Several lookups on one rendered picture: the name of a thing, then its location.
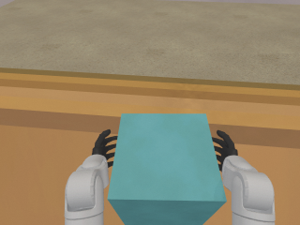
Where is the left robot forearm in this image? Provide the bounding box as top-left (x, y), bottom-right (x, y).
top-left (64, 154), bottom-right (110, 225)

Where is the robot left hand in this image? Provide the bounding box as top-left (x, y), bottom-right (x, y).
top-left (92, 129), bottom-right (118, 168)

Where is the robot right hand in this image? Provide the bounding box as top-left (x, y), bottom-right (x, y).
top-left (212, 130), bottom-right (238, 172)

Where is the right robot forearm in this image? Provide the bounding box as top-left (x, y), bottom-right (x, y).
top-left (221, 155), bottom-right (276, 225)

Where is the carton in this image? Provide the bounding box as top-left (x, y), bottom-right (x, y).
top-left (107, 113), bottom-right (227, 225)

